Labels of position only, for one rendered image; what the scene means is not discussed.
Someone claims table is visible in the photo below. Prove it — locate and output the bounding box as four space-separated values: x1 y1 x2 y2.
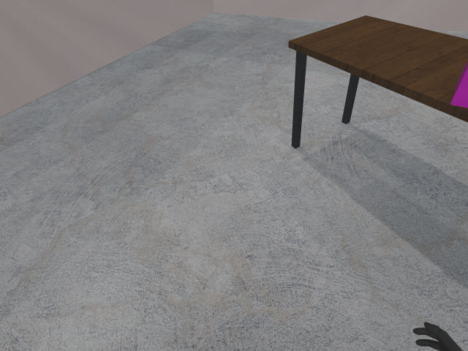
288 15 468 148

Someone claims carton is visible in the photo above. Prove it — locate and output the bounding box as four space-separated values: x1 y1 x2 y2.
450 61 468 108

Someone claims robot right hand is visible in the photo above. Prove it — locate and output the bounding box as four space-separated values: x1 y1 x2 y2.
413 322 463 351

